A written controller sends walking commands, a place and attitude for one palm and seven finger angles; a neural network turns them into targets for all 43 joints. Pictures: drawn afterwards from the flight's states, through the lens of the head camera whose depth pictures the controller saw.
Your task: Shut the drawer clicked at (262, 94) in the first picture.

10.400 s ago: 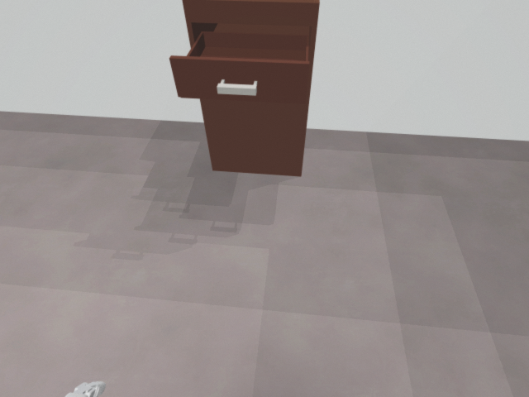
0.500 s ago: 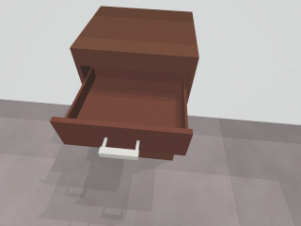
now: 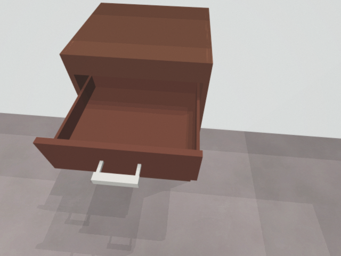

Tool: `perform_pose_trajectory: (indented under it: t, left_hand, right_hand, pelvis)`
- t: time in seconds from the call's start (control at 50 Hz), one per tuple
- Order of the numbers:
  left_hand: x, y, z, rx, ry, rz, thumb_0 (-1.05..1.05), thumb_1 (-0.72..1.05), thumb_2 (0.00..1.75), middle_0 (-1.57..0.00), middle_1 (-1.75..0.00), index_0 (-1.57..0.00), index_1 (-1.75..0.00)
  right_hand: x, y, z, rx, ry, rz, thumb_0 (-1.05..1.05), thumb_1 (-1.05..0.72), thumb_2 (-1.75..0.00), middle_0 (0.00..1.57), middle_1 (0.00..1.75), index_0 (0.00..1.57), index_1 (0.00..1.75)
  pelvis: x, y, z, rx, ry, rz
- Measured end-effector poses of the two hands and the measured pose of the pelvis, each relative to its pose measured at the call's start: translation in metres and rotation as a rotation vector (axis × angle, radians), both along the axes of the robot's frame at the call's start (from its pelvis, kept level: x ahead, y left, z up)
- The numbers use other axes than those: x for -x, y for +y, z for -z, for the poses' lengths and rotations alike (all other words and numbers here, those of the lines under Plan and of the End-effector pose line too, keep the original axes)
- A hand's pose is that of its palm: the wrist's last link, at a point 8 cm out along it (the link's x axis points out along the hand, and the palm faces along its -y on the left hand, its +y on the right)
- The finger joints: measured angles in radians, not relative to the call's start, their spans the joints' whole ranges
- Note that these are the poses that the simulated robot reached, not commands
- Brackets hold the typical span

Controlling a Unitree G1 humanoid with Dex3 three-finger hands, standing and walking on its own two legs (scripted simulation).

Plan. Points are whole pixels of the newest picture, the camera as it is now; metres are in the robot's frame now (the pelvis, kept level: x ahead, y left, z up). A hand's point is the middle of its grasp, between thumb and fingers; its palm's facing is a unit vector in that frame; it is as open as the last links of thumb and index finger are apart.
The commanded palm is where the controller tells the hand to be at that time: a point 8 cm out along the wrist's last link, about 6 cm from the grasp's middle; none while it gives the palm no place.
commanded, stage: come to a stop and stand still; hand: left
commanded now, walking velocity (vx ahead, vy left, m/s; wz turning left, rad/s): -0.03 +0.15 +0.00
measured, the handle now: (118, 172) +0.33 +0.17 -0.05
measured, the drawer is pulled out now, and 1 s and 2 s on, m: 0.30 0.30 0.30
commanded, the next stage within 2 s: look again from close up in 1.10 s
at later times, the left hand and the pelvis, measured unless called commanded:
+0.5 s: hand out of the picture +0.00 +0.19 -0.17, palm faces -0.01 -0.96 -0.27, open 7.3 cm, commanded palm none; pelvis -0.01 +0.00 +0.00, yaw -1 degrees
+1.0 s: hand out of the picture -0.05 +0.24 -0.17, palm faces +0.00 -0.98 -0.20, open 7.4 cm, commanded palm none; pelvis -0.04 +0.06 +0.01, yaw +0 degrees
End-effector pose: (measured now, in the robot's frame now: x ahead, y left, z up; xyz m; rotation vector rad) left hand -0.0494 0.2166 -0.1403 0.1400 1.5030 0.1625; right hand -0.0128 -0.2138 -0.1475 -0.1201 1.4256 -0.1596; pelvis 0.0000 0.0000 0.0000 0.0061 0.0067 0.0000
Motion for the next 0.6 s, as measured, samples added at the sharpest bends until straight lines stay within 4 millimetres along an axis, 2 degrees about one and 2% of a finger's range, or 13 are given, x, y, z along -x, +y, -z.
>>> perform_pose_trajectory:
  t: [0.16,0.24,0.38,0.48,0.6]
  left_hand:
    - [-0.018,-0.03,0.006,0.035,-0.027,-0.022,0.0,0.91,0.9,-0.2,-0.3,-0.2,-0.3]
    - [-0.036,-0.033,0.002,0.042,-0.071,-0.02,0.01,0.91,0.9,-0.2,-0.3,-0.2,-0.3]
    - [-0.045,-0.008,-0.003,-0.026,-0.097,0.007,0.02,0.92,0.9,-0.2,-0.3,-0.21,-0.3]
    - [-0.046,0.016,-0.01,-0.076,-0.146,0.06,0.01,0.92,0.9,-0.2,-0.3,-0.21,-0.3]
    - [-0.057,0.045,-0.002,-0.084,-0.223,0.079,0.01,0.91,0.9,-0.2,-0.3,-0.2,-0.3]
  right_hand:
    - [-0.028,-0.017,-0.002,0.024,-0.017,-0.027,0.01,-0.92,-0.9,0.19,0.3,0.2,0.3]
    - [-0.04,-0.02,-0.008,0.031,-0.046,-0.031,0.01,-0.93,-0.9,0.19,0.3,0.2,0.3]
    - [-0.054,-0.019,-0.008,0.023,-0.1,-0.044,0.0,-0.92,-0.9,0.19,0.3,0.2,0.3]
    - [-0.06,-0.016,-0.009,0.022,-0.191,-0.026,0.0,-0.92,-0.9,0.19,0.3,0.2,0.3]
    - [-0.044,-0.004,-0.008,0.043,-0.229,-0.023,0.0,-0.91,-0.9,0.19,0.3,0.2,0.3]
  pelvis:
    - [-0.015,-0.013,-0.001,-0.003,-0.021,-0.01]
    - [-0.016,-0.013,-0.005,-0.013,-0.019,-0.004]
    - [-0.006,-0.01,-0.005,-0.024,-0.009,0.005]
    - [0.008,0.001,-0.004,-0.005,-0.009,0.025]
    - [0.022,0.019,0.006,0.005,-0.038,0.013]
